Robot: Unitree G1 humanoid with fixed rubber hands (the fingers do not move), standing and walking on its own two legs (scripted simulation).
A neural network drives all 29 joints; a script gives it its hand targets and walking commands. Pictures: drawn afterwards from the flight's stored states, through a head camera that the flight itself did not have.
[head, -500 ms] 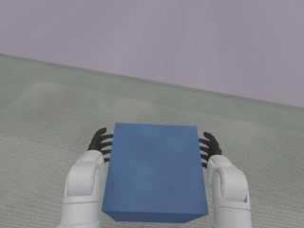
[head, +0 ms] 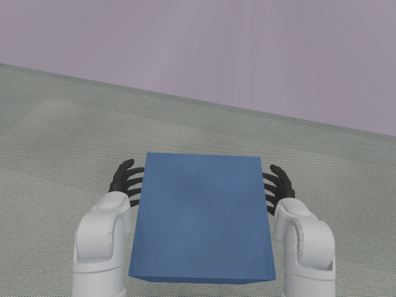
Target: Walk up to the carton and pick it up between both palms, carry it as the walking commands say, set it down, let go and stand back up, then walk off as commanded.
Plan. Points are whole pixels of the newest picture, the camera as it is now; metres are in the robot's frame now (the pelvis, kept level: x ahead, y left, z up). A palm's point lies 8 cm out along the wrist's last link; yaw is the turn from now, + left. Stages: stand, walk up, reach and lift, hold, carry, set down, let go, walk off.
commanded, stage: carry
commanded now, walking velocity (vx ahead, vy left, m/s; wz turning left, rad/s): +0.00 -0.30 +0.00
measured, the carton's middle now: (199, 225) +0.26 +0.00 +0.00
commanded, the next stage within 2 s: none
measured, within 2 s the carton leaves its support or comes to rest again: neither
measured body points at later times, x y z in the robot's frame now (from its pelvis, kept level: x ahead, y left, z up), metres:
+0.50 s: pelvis -0.04 -0.07 -0.01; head -0.02 -0.06 +0.44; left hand +0.24 +0.09 +0.06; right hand +0.25 -0.21 +0.07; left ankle -0.03 +0.05 -0.73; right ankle -0.04 -0.14 -0.68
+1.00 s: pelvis -0.09 -0.24 -0.01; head -0.08 -0.22 +0.44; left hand +0.19 -0.09 +0.07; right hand +0.20 -0.38 +0.08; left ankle -0.09 -0.15 -0.73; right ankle -0.03 -0.32 -0.72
